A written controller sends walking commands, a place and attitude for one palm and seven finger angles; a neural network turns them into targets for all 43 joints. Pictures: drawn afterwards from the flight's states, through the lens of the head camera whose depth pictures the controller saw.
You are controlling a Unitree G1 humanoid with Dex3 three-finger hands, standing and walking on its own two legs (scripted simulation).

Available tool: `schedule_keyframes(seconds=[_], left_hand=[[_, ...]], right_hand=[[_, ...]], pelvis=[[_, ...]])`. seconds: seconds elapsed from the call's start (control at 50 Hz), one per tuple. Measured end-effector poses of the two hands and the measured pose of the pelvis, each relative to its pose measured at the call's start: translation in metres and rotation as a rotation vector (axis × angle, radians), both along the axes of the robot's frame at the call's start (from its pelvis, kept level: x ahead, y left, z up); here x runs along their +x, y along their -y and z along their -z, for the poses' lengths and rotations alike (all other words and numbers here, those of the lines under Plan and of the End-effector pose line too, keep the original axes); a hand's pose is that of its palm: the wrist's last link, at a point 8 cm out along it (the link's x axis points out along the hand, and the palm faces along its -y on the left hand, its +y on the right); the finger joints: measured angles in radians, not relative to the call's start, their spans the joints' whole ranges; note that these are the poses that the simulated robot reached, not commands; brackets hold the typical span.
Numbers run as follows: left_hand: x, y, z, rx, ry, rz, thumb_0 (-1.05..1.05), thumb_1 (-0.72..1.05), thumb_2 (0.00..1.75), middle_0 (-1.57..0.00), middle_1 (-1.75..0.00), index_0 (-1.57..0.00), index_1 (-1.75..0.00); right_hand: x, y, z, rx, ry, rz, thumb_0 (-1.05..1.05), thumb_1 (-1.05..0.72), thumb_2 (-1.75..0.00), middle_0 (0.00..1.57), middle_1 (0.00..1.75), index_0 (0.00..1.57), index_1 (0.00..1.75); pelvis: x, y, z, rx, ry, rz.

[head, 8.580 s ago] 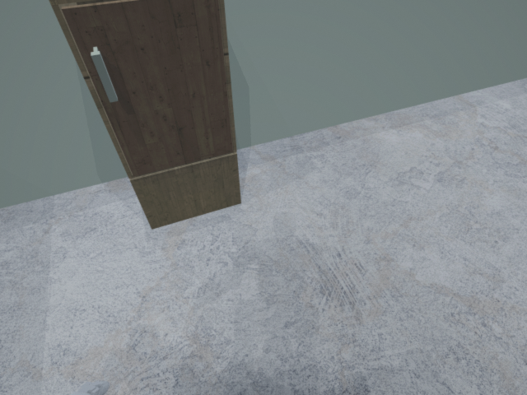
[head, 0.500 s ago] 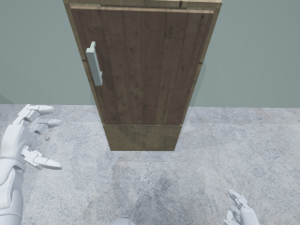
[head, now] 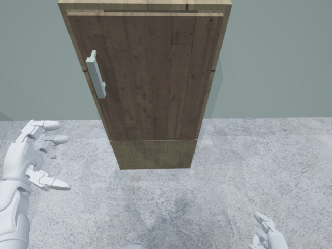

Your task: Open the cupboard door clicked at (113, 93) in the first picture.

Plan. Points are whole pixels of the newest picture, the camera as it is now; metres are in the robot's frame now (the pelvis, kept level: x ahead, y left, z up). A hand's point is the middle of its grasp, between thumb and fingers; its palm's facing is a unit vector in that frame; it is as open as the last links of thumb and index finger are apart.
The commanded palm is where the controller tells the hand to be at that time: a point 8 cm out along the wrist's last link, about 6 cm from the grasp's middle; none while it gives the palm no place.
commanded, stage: move the hooked fingers beside the handle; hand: left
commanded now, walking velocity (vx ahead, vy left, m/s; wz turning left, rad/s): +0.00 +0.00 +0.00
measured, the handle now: (98, 74) +0.59 +0.26 +0.06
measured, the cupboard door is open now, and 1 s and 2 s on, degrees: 0 0 0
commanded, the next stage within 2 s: none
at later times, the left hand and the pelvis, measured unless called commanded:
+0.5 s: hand (62, 133) +0.36 +0.28 +0.07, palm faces +0.09 -1.00 -0.01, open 14.0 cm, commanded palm +0.33 +0.33 +0.07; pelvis -0.01 +0.00 +0.00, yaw -1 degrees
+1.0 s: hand (70, 110) +0.43 +0.29 +0.07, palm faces +0.08 -1.00 -0.01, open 14.0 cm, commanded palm +0.42 +0.33 +0.07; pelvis -0.01 +0.01 -0.01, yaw -2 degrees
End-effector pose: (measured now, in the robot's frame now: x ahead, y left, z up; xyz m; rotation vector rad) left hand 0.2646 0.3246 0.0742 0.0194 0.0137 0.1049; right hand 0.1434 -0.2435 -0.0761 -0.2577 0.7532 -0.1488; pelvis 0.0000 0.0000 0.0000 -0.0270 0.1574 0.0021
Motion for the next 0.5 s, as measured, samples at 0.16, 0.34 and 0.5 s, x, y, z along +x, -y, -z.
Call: schedule_keyframes(seconds=[0.16, 0.34, 0.5], left_hand=[[0.001, 0.001, 0.003, -0.007, -0.009, -0.003, -0.01, -0.50, 0.30, -0.30, -1.20, -0.30, -1.20], [0.039, -0.001, 0.001, -0.011, 0.004, 0.015, -0.02, -0.50, 0.30, -0.30, -1.20, -0.30, -1.20], [0.065, -0.005, 0.001, -0.013, -0.012, 0.017, -0.01, -0.50, 0.30, -0.30, -1.20, -0.30, -1.20]], right_hand=[[0.004, 0.001, 0.000, -0.006, 0.009, -0.014, 0.01, -0.90, -0.90, 0.20, 0.30, 0.20, 0.30], [-0.012, 0.007, 0.007, -0.031, -0.053, 0.010, 0.01, -0.90, -0.90, 0.20, 0.30, 0.20, 0.30], [-0.043, 0.013, 0.013, -0.031, -0.139, 0.068, 0.01, -0.90, -0.90, 0.20, 0.30, 0.20, 0.30]], pelvis=[[-0.003, 0.002, 0.001, -0.001, 0.002, -0.007], [-0.008, 0.002, 0.004, -0.003, -0.013, -0.006], [-0.005, -0.002, 0.004, -0.001, -0.036, 0.011]])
